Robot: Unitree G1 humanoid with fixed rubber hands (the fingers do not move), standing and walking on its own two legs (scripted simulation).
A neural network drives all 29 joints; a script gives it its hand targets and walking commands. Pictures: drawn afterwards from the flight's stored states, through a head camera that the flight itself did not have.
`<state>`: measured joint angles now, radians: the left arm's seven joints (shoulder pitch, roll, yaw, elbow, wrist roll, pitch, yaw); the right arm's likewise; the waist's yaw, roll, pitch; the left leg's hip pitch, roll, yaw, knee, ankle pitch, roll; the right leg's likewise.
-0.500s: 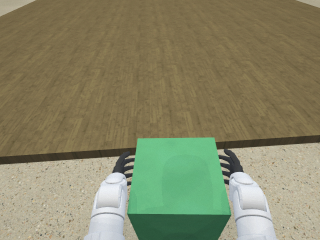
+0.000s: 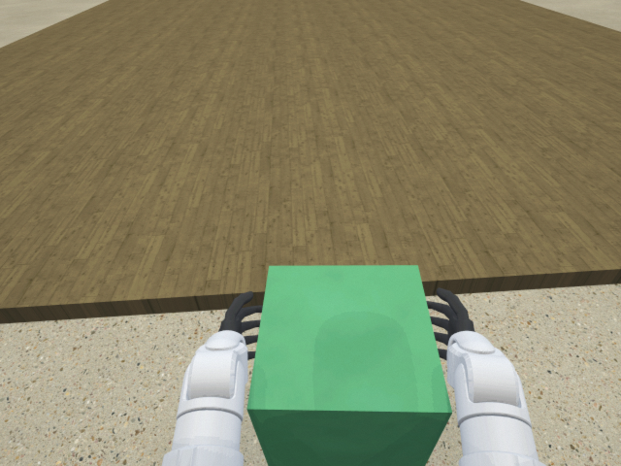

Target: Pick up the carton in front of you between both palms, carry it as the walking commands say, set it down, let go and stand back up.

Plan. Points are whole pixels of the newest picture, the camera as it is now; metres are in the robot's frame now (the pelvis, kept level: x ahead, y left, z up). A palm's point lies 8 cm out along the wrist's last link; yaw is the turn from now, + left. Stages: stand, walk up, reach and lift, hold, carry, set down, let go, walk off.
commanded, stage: hold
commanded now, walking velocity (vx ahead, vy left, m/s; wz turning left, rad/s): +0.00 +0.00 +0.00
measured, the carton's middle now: (343, 375) +0.29 +0.00 -0.03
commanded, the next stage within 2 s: carry in 0.56 s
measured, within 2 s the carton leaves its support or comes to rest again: neither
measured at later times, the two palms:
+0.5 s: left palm (231, 339) +0.29 +0.15 +0.05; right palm (456, 336) +0.30 -0.15 +0.05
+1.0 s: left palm (217, 279) +0.36 +0.18 +0.09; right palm (427, 272) +0.38 -0.12 +0.09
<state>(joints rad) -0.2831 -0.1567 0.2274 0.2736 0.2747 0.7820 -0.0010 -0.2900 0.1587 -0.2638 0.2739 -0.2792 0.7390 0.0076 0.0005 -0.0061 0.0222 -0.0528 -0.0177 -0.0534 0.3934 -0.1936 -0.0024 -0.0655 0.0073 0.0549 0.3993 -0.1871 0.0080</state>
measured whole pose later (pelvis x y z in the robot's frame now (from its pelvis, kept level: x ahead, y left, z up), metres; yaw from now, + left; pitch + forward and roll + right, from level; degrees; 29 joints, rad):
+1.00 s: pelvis +0.12 +0.02 -0.01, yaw +0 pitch +5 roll +0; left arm -0.04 -0.13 0.09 -0.36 0.08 1.14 0.11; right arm -0.09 0.13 -0.06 -0.29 -0.08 1.09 -0.10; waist 0.01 0.00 -0.23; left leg -0.19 0.01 0.06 0.49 -0.39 0.02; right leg -0.34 -0.03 -0.06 0.74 -0.47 -0.01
